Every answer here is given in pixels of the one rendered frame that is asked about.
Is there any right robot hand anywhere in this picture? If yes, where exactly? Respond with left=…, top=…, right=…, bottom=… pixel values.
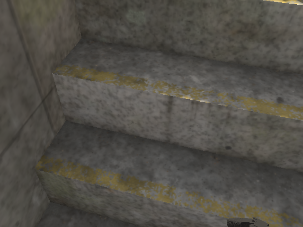
left=226, top=217, right=269, bottom=227

